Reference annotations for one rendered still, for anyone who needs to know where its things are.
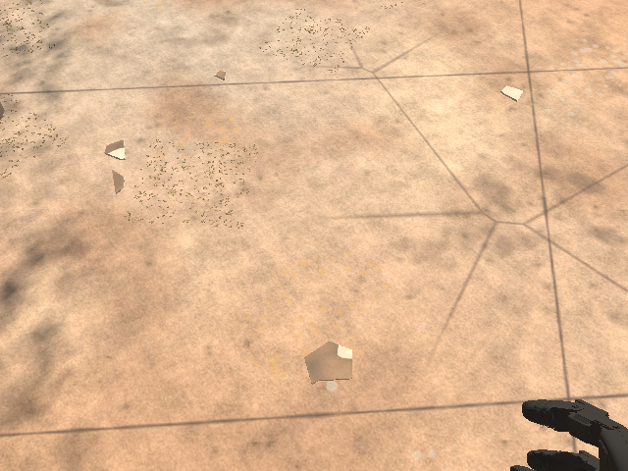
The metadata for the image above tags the robot right hand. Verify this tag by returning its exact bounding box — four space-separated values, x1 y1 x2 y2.
510 399 628 471

